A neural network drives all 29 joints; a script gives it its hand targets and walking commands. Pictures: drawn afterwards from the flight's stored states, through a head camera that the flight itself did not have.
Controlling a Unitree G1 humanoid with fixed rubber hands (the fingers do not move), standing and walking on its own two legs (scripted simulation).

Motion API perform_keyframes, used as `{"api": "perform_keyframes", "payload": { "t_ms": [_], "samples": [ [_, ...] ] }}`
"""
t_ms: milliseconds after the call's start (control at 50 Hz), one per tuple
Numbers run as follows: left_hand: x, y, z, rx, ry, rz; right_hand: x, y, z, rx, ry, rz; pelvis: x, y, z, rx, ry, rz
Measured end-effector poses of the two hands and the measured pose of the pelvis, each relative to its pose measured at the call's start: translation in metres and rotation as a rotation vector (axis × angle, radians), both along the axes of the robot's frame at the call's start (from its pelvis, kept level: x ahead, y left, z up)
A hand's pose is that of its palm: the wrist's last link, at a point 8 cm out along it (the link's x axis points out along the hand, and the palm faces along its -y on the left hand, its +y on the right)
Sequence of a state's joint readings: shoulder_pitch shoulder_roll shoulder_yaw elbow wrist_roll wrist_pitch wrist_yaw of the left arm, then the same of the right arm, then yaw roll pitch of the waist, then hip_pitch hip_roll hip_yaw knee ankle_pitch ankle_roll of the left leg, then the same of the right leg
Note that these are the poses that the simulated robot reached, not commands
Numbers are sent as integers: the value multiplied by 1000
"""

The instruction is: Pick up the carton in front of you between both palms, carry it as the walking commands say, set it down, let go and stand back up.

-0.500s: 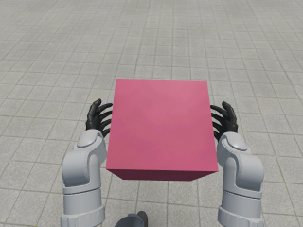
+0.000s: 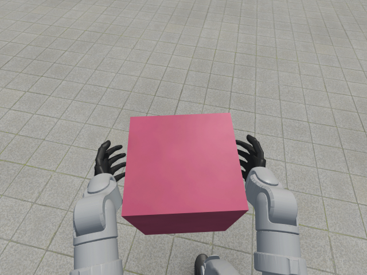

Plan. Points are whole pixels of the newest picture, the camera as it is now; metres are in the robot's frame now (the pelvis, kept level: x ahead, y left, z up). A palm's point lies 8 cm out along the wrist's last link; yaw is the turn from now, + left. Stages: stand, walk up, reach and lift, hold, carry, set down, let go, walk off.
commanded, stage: carry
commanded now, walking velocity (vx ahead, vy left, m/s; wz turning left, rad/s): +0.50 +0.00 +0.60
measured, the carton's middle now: (183, 180) +0.34 -0.02 -0.01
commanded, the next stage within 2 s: none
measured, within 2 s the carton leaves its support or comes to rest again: neither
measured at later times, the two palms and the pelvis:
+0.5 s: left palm (115, 71) +0.60 +0.14 +0.11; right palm (231, 77) +0.56 -0.16 +0.11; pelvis +0.34 +0.02 +0.03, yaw -5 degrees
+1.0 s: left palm (168, 17) +0.91 -0.02 +0.10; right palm (254, 31) +0.82 -0.30 +0.10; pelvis +0.66 -0.09 +0.03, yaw -20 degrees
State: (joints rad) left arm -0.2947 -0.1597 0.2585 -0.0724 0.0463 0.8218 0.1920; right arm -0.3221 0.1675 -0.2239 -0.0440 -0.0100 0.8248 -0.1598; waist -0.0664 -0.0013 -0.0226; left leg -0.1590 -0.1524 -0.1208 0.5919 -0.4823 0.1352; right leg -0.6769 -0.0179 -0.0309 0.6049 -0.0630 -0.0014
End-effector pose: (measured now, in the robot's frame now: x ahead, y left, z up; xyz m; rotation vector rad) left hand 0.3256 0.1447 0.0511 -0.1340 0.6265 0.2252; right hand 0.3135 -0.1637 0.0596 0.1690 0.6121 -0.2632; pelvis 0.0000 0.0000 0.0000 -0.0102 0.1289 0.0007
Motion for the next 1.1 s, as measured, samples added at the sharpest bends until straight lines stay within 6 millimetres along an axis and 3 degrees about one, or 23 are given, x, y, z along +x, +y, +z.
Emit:
{"api": "perform_keyframes", "payload": {
  "t_ms": [60, 140, 260, 380, 500, 580, 660, 740, 820, 960, 1100],
  "samples": [
    [39, 4, 6, 13, -30, 46, 61, 5, 2, -22, -30, 76, 47, -12, -4, -18, -14, 55],
    [69, 23, 20, 5, -21, 140, 120, 25, 16, -24, -20, 158, 96, -21, 12, 3, -15, 85],
    [127, 35, 55, -23, -61, 140, 190, 41, 46, -43, -51, 183, 175, -15, 31, 35, 7, 67],
    [205, 30, 64, 3, -99, 15, 235, 34, 54, -67, -93, 123, 264, 10, 18, 34, -19, -5],
    [274, -7, 61, 10, 5, -174, 250, 4, 49, -29, 13, -10, 343, 16, 28, -2, -14, -93],
    [323, -34, 61, -8, -9, -260, 276, -20, 57, -53, 6, -98, 395, 6, 28, -19, -22, -138],
    [376, -58, 51, -11, -23, -285, 320, -44, 53, -65, -7, -132, 451, -13, 15, -26, -42, -184],
    [432, -85, 32, -1, -20, -282, 377, -71, 31, -60, -5, -131, 514, -42, -6, -47, -82, -208],
    [479, -108, 22, -3, 59, -293, 425, -93, 19, -41, 72, -125, 557, -62, -1, -38, -85, -245],
    [560, -147, 45, 22, 69, -358, 484, -126, 34, -21, 80, -190, 632, -81, 26, 5, -68, -326],
    [658, -189, 60, 24, 14, -480, 549, -156, 48, -27, 30, -312, 724, -92, 29, 9, -56, -418]
  ]
}}
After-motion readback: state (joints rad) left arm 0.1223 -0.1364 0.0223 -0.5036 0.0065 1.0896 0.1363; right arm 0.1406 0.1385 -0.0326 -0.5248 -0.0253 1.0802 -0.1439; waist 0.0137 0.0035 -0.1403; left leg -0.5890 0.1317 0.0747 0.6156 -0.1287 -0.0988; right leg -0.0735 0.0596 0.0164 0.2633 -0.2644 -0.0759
